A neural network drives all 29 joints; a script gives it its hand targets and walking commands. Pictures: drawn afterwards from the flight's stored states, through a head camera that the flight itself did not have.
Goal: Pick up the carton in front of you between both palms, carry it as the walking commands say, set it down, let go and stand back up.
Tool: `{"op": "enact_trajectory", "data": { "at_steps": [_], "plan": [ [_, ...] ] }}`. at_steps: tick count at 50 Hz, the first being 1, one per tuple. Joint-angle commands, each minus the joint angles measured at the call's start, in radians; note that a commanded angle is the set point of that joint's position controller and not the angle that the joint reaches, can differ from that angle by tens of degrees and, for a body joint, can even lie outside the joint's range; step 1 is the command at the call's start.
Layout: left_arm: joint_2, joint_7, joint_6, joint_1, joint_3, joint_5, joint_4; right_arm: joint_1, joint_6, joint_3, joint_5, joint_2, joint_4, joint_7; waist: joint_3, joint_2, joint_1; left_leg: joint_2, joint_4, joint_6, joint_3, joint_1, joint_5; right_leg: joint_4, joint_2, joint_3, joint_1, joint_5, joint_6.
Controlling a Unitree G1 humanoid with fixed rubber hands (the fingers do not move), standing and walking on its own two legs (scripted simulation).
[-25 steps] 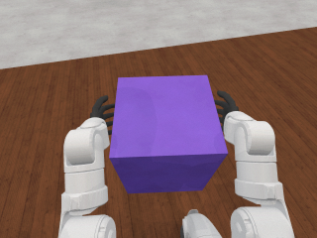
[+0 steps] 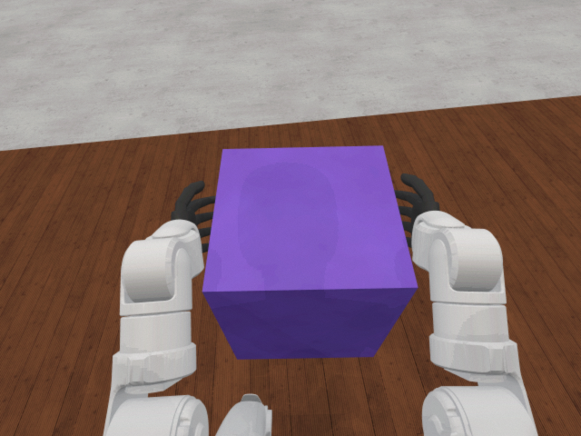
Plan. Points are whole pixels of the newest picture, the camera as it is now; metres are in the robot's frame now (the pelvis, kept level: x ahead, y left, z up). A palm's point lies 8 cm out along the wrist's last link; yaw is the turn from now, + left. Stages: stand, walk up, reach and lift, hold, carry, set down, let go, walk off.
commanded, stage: carry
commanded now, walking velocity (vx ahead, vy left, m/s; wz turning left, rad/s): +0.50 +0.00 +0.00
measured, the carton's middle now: (304, 261) +0.35 +0.02 +0.02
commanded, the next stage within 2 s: none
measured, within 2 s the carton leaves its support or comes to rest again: neither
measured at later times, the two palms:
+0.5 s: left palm (228, 105) +0.66 +0.17 +0.06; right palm (391, 106) +0.64 -0.13 +0.07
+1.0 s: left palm (243, 50) +0.93 +0.18 +0.03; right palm (367, 45) +0.95 -0.12 +0.02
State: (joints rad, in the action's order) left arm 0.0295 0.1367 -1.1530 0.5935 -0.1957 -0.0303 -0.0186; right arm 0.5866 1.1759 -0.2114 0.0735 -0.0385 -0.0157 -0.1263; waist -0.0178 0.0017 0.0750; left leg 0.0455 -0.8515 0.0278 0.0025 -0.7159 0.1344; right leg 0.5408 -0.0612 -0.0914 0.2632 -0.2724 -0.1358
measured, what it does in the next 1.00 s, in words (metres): goes down: left foot 0.04 m lower, then right foot 0.03 m lower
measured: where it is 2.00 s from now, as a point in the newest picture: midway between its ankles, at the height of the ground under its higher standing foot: (298, 207)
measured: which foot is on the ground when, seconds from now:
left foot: up 0.00-0.14, down 0.16-0.68, up 0.70-1.00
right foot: down 0.00-0.14, up 0.16-0.64, down 0.66-1.00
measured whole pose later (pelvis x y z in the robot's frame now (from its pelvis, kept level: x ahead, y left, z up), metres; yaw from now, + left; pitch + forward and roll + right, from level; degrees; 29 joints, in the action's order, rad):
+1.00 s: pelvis +0.58 +0.01 -0.07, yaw +0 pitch +6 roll +1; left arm 0.03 0.14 -1.15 0.58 -0.19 -0.03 -0.04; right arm 0.59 1.17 -0.20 0.07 -0.03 0.02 -0.13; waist -0.01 0.00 0.07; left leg 0.05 -0.94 0.02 0.01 -0.73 0.20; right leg 0.56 -0.06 -0.10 0.31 -0.24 -0.14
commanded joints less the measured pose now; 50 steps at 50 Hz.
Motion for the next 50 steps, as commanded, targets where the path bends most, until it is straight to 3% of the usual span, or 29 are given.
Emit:
{"op": "enact_trajectory", "data": {
  "at_steps": [1,4,6,7,8,9,10,11,12,13,14,16,19,23,29,30,32,33,34,35,36,37,38,39,42,46,50],
  "plan": [
    [1.054,-0.267,0.006,0.736,0.719,0.473,0.160,0.686,-0.034,0.698,-0.372,-0.994,-0.113,0.171,0.494,0.102,0.036,-0.070,0.176,0.010,-0.090,-0.009,-0.148,0.000,0.182,0.179,-0.464,0.820,-0.046],
    [1.019,-0.268,-0.004,0.686,0.705,0.448,0.090,0.653,-0.009,0.683,-0.354,-0.945,-0.064,0.184,0.452,0.112,0.050,-0.095,0.374,0.045,-0.117,0.110,-0.258,0.068,0.174,0.150,-0.438,0.755,-0.038],
    [1.014,-0.272,-0.010,0.682,0.693,0.440,0.033,0.629,0.001,0.656,-0.339,-0.924,-0.005,0.196,0.480,0.105,-0.021,-0.105,0.479,0.073,-0.150,0.380,-0.336,0.231,0.159,0.091,-0.329,0.777,0.009],
    [1.015,-0.276,-0.010,0.693,0.689,0.436,0.006,0.622,0.003,0.638,-0.332,-0.912,0.025,0.202,0.510,0.073,-0.068,-0.061,0.482,0.074,-0.132,0.583,-0.388,0.373,0.138,0.060,-0.199,0.639,0.037],
    [1.010,-0.279,-0.012,0.703,0.677,0.431,-0.019,0.610,0.006,0.612,-0.330,-0.897,0.054,0.211,0.557,-0.038,-0.087,0.120,0.342,0.083,0.052,0.836,-0.655,0.563,0.104,0.056,0.063,0.197,0.065],
    [1.037,-0.278,-0.023,0.729,0.669,0.430,-0.062,0.628,0.006,0.581,-0.312,-0.877,0.097,0.215,0.637,-0.242,-0.111,0.356,0.228,0.246,0.391,1.115,-0.862,0.786,-0.021,0.075,0.375,-0.352,0.114],
    [1.043,-0.274,-0.025,0.729,0.651,0.420,-0.069,0.615,0.004,0.584,-0.322,-0.892,0.126,0.221,0.694,-0.271,-0.143,0.372,0.308,0.338,0.561,1.137,-0.417,0.929,-0.011,0.116,0.505,-0.367,0.101],
    [1.055,-0.271,-0.022,0.769,0.651,0.420,-0.051,0.640,-0.001,0.596,-0.356,-0.948,0.117,0.231,0.613,-0.187,-0.139,0.297,0.374,0.298,0.525,1.019,-0.197,0.900,0.023,0.121,0.550,-0.295,0.082],
    [1.080,-0.266,-0.015,0.803,0.644,0.423,-0.033,0.714,-0.008,0.617,-0.396,-1.002,0.070,0.240,0.554,-0.092,-0.140,0.262,0.405,0.258,0.465,0.918,-0.148,0.847,0.048,0.119,0.545,-0.222,0.084],
    [1.098,-0.258,-0.010,0.824,0.640,0.422,-0.011,0.788,-0.013,0.640,-0.436,-1.046,0.027,0.247,0.507,-0.048,-0.126,0.242,0.423,0.239,0.408,0.821,-0.195,0.785,0.071,0.119,0.524,-0.176,0.088],
    [1.107,-0.247,-0.006,0.826,0.634,0.417,0.007,0.842,-0.017,0.661,-0.470,-1.080,-0.005,0.250,0.498,-0.040,-0.113,0.228,0.442,0.223,0.366,0.747,-0.186,0.731,0.088,0.124,0.476,-0.146,0.094],
    [1.116,-0.226,-0.001,0.800,0.634,0.402,0.040,0.881,-0.023,0.688,-0.515,-1.118,-0.057,0.252,0.504,-0.060,-0.099,0.202,0.450,0.209,0.308,0.700,-0.214,0.659,0.097,0.103,0.443,-0.121,0.109],
    [1.100,-0.200,0.004,0.757,0.631,0.377,0.075,0.857,-0.022,0.692,-0.535,-1.117,-0.087,0.251,0.525,-0.092,-0.120,0.181,0.415,0.207,0.240,0.784,-0.433,0.558,0.106,0.076,0.519,-0.043,0.120],
    [1.059,-0.181,0.002,0.739,0.655,0.353,0.127,0.821,-0.018,0.707,-0.536,-1.086,-0.118,0.252,0.526,-0.100,-0.150,0.143,0.367,0.171,0.165,0.879,-0.643,0.398,0.091,0.051,0.557,0.120,0.107],
    [0.994,-0.197,-0.018,0.662,0.651,0.310,0.056,0.696,-0.011,0.695,-0.487,-1.043,-0.002,0.265,0.453,-0.115,-0.193,0.059,0.292,0.126,0.065,0.907,-0.665,-0.020,0.009,-0.039,0.395,0.385,0.076],
    [0.987,-0.204,-0.019,0.654,0.643,0.304,0.032,0.693,-0.013,0.693,-0.481,-1.041,0.025,0.268,0.449,-0.126,-0.172,0.058,0.257,0.111,0.051,0.869,-0.666,-0.078,0.002,-0.039,0.303,0.415,0.060],
    [0.978,-0.219,-0.017,0.630,0.619,0.289,-0.028,0.694,-0.019,0.691,-0.477,-1.051,0.082,0.274,0.487,-0.113,-0.090,0.048,0.072,0.064,-0.017,0.745,-0.669,-0.171,0.001,-0.063,0.006,0.497,0.031],
    [0.976,-0.229,-0.014,0.618,0.601,0.284,-0.051,0.703,-0.024,0.686,-0.476,-1.057,0.105,0.277,0.516,-0.063,-0.047,0.026,-0.084,0.042,-0.036,0.584,-0.475,-0.147,0.077,0.001,-0.197,0.557,0.024],
    [0.972,-0.239,-0.012,0.602,0.575,0.284,-0.081,0.714,-0.028,0.675,-0.464,-1.066,0.129,0.279,0.568,0.071,-0.051,-0.021,-0.248,0.030,-0.050,0.336,0.127,0.035,0.288,0.217,-0.431,0.939,0.022],
    [0.946,-0.243,-0.005,0.620,0.556,0.271,-0.123,0.709,-0.020,0.661,-0.467,-1.101,0.172,0.275,0.662,0.281,-0.026,-0.140,-0.534,-0.018,0.006,0.024,0.521,0.067,0.483,0.559,-0.710,0.919,-0.183],
    [0.982,-0.250,0.003,0.580,0.560,0.296,-0.148,0.718,-0.024,0.651,-0.460,-1.084,0.157,0.271,0.685,0.232,0.001,-0.101,-0.606,0.007,0.043,-0.048,0.483,-0.015,0.473,0.660,-0.663,0.509,-0.230],
    [1.025,-0.258,0.014,0.643,0.576,0.325,-0.098,0.776,-0.033,0.655,-0.461,-1.106,0.117,0.266,0.606,0.168,-0.004,-0.070,-0.572,0.020,0.048,-0.077,0.424,-0.071,0.394,0.607,-0.552,0.322,-0.181],
    [1.067,-0.264,0.020,0.733,0.607,0.360,-0.036,0.812,-0.041,0.659,-0.462,-1.124,0.083,0.257,0.549,0.081,-0.023,-0.050,-0.514,0.022,0.045,-0.069,0.358,-0.103,0.365,0.542,-0.439,0.274,-0.145],
    [1.108,-0.267,0.023,0.799,0.639,0.400,0.016,0.826,-0.046,0.660,-0.462,-1.130,0.052,0.245,0.507,0.044,-0.037,-0.027,-0.448,0.016,0.045,-0.039,0.317,-0.125,0.349,0.481,-0.338,0.304,-0.129],
    [1.150,-0.263,0.029,0.856,0.684,0.473,0.110,0.783,-0.054,0.664,-0.451,-1.133,-0.008,0.211,0.515,0.059,-0.044,-0.009,-0.321,-0.005,0.016,0.035,0.264,-0.135,0.310,0.388,-0.244,0.349,-0.109],
    [1.128,-0.263,0.026,0.794,0.701,0.487,0.148,0.707,-0.059,0.672,-0.410,-1.092,-0.053,0.180,0.544,0.093,-0.016,-0.005,-0.178,-0.014,-0.014,-0.061,0.139,-0.074,0.286,0.305,-0.371,0.671,-0.096],
    [1.081,-0.265,0.018,0.766,0.717,0.483,0.174,0.701,-0.051,0.695,-0.391,-1.034,-0.105,0.170,0.529,0.108,0.011,-0.022,-0.001,-0.002,-0.038,-0.069,-0.038,-0.030,0.235,0.238,-0.437,0.782,-0.064]
  ]
}}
